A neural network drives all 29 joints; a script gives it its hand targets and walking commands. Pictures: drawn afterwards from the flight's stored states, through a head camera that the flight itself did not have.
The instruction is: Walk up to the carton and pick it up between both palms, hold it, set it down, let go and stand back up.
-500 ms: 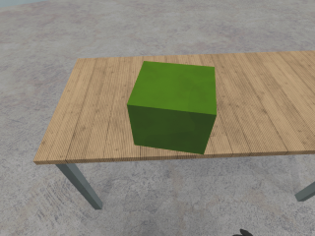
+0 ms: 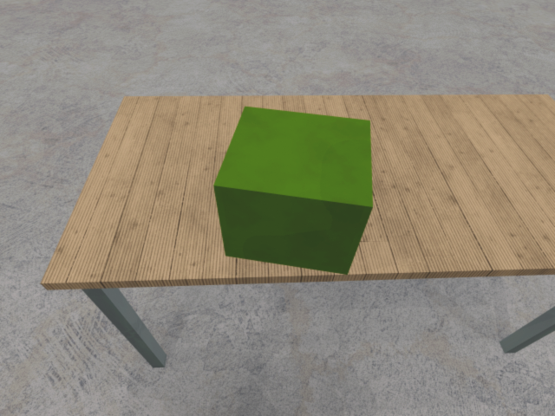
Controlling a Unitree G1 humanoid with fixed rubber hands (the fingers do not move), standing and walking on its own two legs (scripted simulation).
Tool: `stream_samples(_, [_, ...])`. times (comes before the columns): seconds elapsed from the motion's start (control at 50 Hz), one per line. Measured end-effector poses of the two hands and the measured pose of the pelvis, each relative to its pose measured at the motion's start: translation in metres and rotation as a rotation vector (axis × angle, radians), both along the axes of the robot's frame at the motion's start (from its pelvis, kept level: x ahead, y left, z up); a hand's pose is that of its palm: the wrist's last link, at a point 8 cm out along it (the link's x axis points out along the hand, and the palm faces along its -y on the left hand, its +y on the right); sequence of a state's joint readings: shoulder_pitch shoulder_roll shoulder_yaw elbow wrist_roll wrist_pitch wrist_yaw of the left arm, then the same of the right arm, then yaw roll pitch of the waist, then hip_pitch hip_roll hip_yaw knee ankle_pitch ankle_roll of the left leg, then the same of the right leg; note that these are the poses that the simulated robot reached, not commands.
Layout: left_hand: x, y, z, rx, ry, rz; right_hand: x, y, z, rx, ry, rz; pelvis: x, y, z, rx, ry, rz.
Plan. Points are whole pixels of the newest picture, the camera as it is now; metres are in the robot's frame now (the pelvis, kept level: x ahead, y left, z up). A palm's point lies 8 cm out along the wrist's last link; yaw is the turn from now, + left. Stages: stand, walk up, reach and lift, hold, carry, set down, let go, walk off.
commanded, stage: walk up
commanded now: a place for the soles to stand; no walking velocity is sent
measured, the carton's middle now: (295, 190) +0.50 -0.04 +0.00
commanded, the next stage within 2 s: none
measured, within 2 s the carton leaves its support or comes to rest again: neither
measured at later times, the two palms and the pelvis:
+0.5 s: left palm out of the picture +0.11 +0.24 -0.14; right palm out of the picture +0.07 -0.28 -0.12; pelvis +0.07 -0.02 -0.01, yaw -1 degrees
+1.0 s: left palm (172, 396) +0.19 +0.17 -0.15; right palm (496, 386) +0.18 -0.37 -0.14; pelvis +0.09 -0.09 -0.04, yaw +8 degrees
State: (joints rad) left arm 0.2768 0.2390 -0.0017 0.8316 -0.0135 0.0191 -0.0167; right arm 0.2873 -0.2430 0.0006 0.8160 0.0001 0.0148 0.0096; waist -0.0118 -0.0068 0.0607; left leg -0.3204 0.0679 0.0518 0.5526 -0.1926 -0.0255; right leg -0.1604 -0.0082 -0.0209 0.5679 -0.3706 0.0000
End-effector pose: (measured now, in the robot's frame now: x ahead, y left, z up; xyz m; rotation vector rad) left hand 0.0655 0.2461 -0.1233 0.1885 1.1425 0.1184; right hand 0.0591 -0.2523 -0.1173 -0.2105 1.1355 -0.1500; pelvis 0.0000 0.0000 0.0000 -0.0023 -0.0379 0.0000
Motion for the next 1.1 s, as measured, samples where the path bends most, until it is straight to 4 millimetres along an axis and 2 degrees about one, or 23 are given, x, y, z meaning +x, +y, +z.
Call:
stream_samples(0.16, [-0.008,0.006,0.001,0.015,0.016,0.009,0.002,0.002,-0.003,-0.003,0.0,0.008,0.008,-0.002,-0.001,0.008,-0.001,-0.005])
stream_samples(0.28, [-0.018,0.012,-0.01,0.015,0.057,0.061,-0.001,-0.008,-0.01,-0.035,0.05,-0.017,0.032,-0.002,-0.009,0.005,-0.002,0.003])
stream_samples(0.34, [-0.02,0.014,-0.018,0.013,0.111,0.071,0.01,-0.007,-0.009,-0.047,0.05,-0.032,0.048,-0.001,-0.012,0.036,-0.004,-0.005])
stream_samples(0.38, [-0.014,0.012,-0.022,0.015,0.15,0.043,0.019,-0.008,-0.008,-0.054,0.023,-0.035,0.055,-0.002,-0.014,0.044,0.004,-0.016])
stream_samples(0.46, [0.019,0.002,-0.017,0.04,0.162,-0.033,0.02,-0.017,-0.003,-0.063,0.028,-0.056,0.064,-0.013,-0.01,0.034,-0.012,-0.02])
stream_samples(0.54, [0.076,-0.018,-0.006,0.045,0.049,-0.066,0.011,-0.035,-0.005,-0.062,0.096,-0.066,0.073,-0.033,-0.008,0.04,-0.026,-0.015])
stream_samples(0.62, [0.127,-0.046,0.0,0.053,-0.093,-0.077,0.015,-0.065,-0.024,-0.047,0.157,-0.058,0.085,-0.059,-0.02,0.049,-0.039,-0.011])
stream_samples(0.68, [0.141,-0.066,-0.006,0.067,-0.135,-0.062,0.038,-0.088,-0.044,-0.029,0.142,-0.059,0.093,-0.077,-0.033,0.006,-0.065,-0.008])
stream_samples(0.78, [0.143,-0.09,-0.012,0.062,-0.1,-0.03,0.086,-0.11,-0.05,-0.037,0.066,-0.035,0.098,-0.088,-0.038,-0.015,-0.063,0.009])
stream_samples(0.84, [0.145,-0.095,-0.012,0.056,-0.122,-0.014,0.105,-0.114,-0.045,-0.053,0.046,0.01,0.099,-0.091,-0.037,-0.036,-0.057,0.039])
stream_samples(0.9, [0.142,-0.092,-0.016,0.054,-0.151,0.019,0.115,-0.116,-0.037,-0.078,0.058,0.057,0.098,-0.093,-0.037,-0.049,-0.052,0.074])
stream_samples(0.96, [0.132,-0.082,-0.024,0.059,-0.16,0.059,0.121,-0.116,-0.027,-0.108,0.078,0.098,0.095,-0.092,-0.037,-0.058,-0.043,0.112])
stream_samples(1.04, [0.106,-0.063,-0.037,0.054,-0.108,0.101,0.124,-0.106,-0.011,-0.131,0.068,0.118,0.089,-0.083,-0.034,-0.033,-0.042,0.136])
stream_samples(1.1, [0.085,-0.054,-0.036,0.038,-0.025,0.139,0.123,-0.094,0.003,-0.12,0.04,0.099,0.091,-0.073,-0.024,-0.032,-0.019,0.138])
